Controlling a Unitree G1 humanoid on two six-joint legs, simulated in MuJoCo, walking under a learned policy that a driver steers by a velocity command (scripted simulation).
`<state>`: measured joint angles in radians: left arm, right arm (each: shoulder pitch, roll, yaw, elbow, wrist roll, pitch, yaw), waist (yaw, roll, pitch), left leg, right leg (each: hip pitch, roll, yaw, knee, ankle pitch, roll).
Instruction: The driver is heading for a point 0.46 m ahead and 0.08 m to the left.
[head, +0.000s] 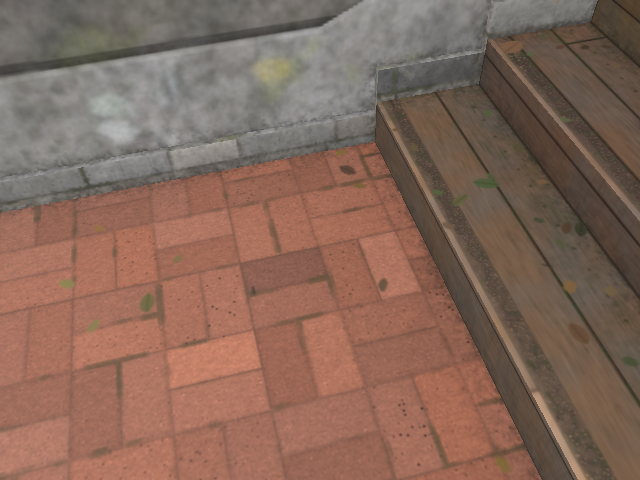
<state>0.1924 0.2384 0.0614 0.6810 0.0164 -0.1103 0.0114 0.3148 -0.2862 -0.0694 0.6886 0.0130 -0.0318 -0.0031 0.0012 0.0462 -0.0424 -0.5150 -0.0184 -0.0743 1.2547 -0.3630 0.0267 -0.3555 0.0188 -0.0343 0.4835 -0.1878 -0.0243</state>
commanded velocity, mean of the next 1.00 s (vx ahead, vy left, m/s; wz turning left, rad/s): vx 0.32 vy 0.00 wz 0.35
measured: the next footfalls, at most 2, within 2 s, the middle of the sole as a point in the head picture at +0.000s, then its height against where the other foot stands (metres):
left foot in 0.38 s outside the picture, level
right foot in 0.82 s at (318, 457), level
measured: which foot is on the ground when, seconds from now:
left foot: up 0.00-0.36, down 0.38-0.88, up 0.90-1.00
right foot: down 0.00-0.38, up 0.40-0.80, down 0.82-1.00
